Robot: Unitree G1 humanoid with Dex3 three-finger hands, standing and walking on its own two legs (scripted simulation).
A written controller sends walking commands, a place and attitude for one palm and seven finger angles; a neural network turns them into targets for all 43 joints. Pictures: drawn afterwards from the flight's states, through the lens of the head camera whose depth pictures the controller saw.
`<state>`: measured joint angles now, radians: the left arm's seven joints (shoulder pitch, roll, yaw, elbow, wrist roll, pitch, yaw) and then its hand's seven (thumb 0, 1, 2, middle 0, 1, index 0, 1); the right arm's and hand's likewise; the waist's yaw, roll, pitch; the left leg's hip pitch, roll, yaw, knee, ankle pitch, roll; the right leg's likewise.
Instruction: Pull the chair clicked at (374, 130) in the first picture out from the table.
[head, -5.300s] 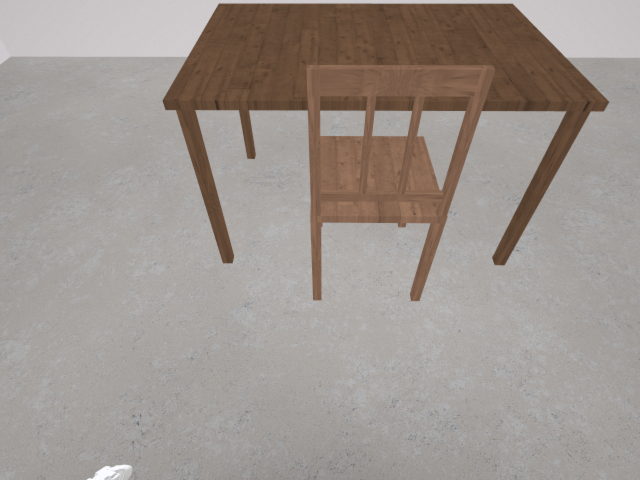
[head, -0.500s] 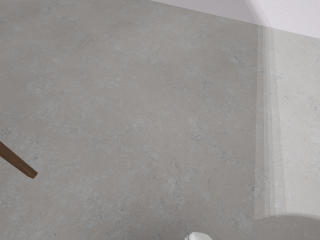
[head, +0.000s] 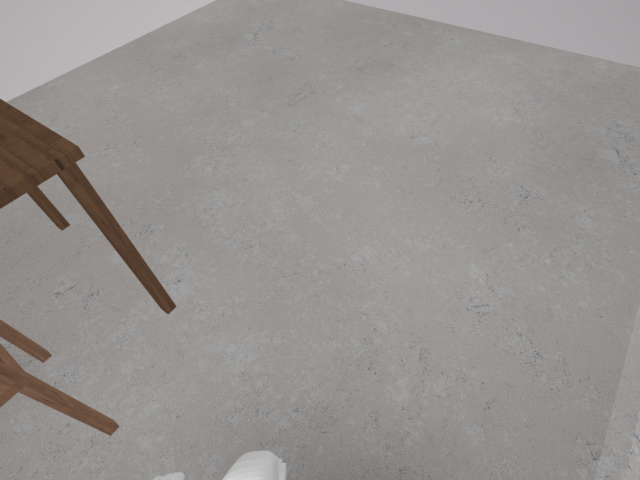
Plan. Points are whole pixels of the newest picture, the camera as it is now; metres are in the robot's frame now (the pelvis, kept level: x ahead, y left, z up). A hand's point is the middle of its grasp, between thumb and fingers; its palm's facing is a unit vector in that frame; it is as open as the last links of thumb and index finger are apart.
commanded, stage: turn to face it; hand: left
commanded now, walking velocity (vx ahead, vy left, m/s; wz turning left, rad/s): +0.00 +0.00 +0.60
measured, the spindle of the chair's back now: out of the picture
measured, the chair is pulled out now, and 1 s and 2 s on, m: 0.00 0.00 0.00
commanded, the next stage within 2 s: take the last steps up to it in 1.50 s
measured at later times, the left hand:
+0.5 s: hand out of the picture +0.03 +0.30 -0.17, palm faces +0.33 -0.92 -0.23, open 7.4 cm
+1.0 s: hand out of the picture -0.01 +0.24 -0.14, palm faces +0.55 -0.79 -0.29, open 7.4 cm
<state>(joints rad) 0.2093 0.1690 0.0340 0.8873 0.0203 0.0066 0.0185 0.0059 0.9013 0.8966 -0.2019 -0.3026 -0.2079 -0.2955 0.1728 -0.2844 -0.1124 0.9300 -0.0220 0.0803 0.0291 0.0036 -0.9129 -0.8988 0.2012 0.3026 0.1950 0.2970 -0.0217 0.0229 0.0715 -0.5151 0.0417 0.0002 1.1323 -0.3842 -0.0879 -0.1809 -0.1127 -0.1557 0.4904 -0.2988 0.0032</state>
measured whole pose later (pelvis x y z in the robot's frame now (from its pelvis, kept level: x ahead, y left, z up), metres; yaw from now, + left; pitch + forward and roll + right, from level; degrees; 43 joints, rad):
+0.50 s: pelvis +0.00 +0.07 +0.00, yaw +17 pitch +1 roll -2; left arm 0.16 0.27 0.08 0.90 0.01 0.06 0.01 0.01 0.91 0.90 -0.20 -0.30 -0.20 -0.29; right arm 0.18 -0.20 -0.05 0.91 -0.01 0.02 0.00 0.00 -0.91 -0.90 0.21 0.30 0.20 0.30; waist 0.00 -0.03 0.08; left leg -0.23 -0.04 -0.03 0.46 -0.24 0.07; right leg -0.49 -0.10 0.00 1.08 -0.37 0.12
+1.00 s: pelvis +0.02 +0.02 +0.00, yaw +35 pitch -1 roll +2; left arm 0.20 0.18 0.03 0.87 0.02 0.02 0.02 0.01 0.90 0.90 -0.20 -0.30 -0.21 -0.30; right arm 0.24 -0.28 -0.11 0.95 -0.02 0.09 0.03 0.00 -0.91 -0.90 0.20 0.30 0.20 0.30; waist -0.04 0.04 0.07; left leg -0.51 0.03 -0.03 1.16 -0.39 -0.08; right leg -0.17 -0.10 -0.13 0.49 -0.30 0.01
